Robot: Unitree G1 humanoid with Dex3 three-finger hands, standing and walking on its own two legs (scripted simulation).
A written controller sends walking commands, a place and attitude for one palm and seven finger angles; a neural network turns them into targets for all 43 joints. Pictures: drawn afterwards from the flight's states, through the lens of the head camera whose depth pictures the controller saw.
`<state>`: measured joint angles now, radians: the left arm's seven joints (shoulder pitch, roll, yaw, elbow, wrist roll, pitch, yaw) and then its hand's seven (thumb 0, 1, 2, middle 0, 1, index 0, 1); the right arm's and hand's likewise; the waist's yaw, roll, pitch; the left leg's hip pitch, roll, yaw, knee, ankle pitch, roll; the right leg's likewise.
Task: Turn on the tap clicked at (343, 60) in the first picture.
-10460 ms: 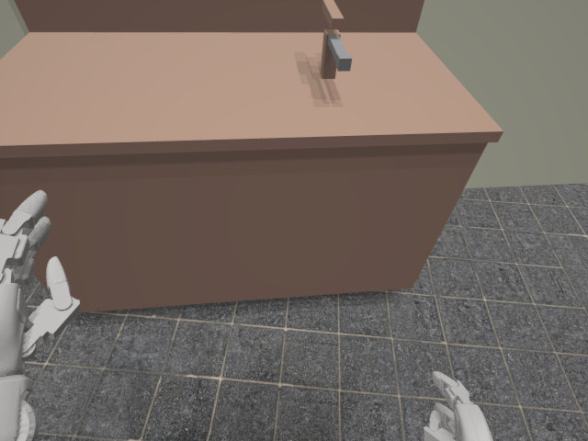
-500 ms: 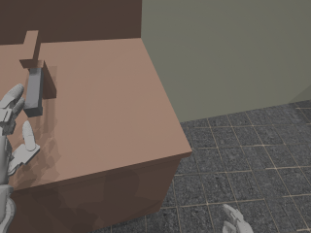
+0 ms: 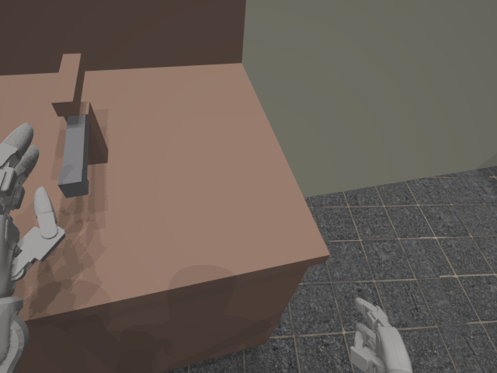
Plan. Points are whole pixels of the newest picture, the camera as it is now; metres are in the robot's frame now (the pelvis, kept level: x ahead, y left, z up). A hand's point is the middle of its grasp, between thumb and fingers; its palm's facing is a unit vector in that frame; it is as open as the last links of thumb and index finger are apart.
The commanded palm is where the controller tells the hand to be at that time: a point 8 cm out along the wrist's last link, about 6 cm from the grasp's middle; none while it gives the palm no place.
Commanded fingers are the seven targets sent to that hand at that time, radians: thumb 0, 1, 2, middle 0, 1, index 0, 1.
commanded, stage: come to a stop and stand still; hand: left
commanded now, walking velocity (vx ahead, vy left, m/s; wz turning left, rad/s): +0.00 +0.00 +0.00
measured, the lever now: (74, 183) +0.31 +0.29 +0.14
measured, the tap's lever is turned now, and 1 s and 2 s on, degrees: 2 2 2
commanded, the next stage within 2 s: look again from close up in 0.02 s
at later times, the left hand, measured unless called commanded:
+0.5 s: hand (65, 238) +0.21 +0.24 +0.17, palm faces +0.41 -0.85 -0.34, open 7.5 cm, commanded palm +0.15 +0.27 +0.18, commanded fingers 0.00 0.90 0.90 -0.20 -0.30 -0.20 -0.30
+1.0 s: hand (56, 266) +0.18 +0.23 +0.18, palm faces +0.59 -0.75 -0.28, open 7.5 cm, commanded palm +0.13 +0.25 +0.18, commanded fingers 0.00 0.90 0.90 -0.20 -0.30 -0.20 -0.30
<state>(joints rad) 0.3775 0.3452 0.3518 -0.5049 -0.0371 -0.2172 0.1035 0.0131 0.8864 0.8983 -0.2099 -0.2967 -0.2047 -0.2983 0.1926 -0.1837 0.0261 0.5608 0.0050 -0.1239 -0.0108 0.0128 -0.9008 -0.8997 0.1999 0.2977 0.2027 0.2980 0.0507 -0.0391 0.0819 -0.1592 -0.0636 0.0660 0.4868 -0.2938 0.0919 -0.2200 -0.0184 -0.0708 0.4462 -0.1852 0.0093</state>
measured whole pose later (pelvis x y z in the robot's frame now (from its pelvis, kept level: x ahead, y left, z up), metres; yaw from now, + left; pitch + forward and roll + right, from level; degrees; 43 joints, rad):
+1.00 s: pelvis -0.02 -0.07 -0.01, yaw +5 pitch -1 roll +0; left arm 0.22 0.40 0.39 -0.32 -0.12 -0.08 0.13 0.01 0.88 0.90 -0.22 -0.30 -0.21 -0.30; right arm 0.14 -0.25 0.03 0.63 0.02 -0.08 -0.04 0.01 -0.90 -0.90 0.20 0.30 0.20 0.30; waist 0.09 0.00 0.00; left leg -0.31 -0.02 -0.03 0.65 -0.32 0.01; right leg -0.34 0.05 -0.11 0.61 -0.26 -0.09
